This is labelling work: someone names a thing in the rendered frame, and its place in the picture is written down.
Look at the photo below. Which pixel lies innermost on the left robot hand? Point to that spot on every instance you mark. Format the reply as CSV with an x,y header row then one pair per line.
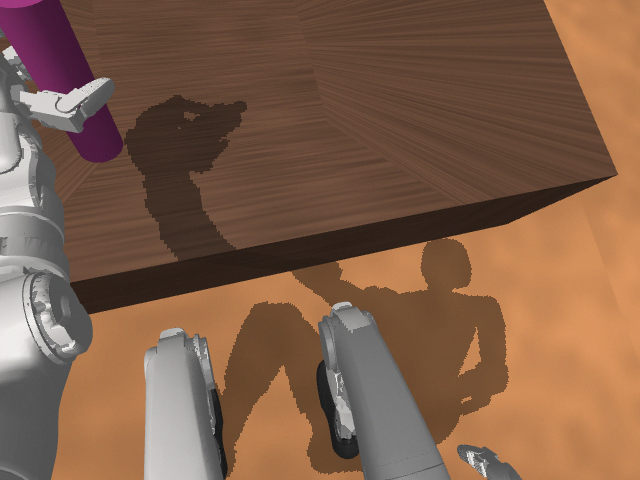
x,y
52,109

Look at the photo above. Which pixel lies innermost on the right robot hand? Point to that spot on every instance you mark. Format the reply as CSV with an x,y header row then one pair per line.
x,y
487,463

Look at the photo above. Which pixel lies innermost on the bottle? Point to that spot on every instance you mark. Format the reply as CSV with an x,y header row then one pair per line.
x,y
41,35

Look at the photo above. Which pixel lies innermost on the left robot foot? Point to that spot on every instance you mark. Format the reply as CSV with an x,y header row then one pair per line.
x,y
218,433

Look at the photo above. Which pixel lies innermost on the left robot arm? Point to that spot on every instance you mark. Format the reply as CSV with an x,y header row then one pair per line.
x,y
43,326

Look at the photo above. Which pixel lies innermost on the right robot foot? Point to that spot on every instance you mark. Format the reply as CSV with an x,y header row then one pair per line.
x,y
344,448

